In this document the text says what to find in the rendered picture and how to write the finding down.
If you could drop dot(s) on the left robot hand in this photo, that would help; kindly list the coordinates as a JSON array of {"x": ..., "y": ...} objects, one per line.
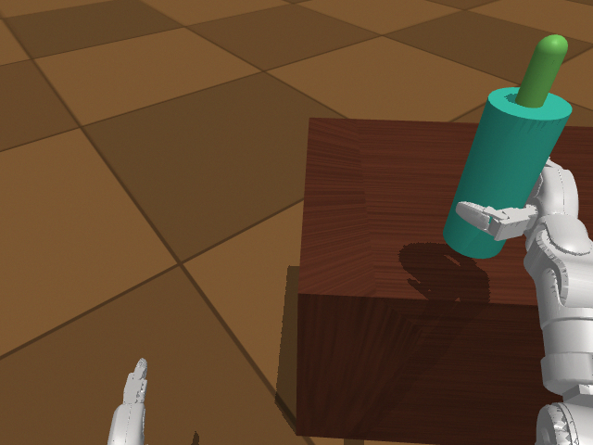
[{"x": 128, "y": 422}]

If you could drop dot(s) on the right robot arm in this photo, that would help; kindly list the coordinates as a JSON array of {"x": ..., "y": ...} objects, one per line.
[{"x": 559, "y": 258}]

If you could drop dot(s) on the bottle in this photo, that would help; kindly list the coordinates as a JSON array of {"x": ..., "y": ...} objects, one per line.
[{"x": 518, "y": 129}]

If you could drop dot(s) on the right robot hand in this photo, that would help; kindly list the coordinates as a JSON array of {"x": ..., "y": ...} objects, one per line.
[{"x": 554, "y": 192}]

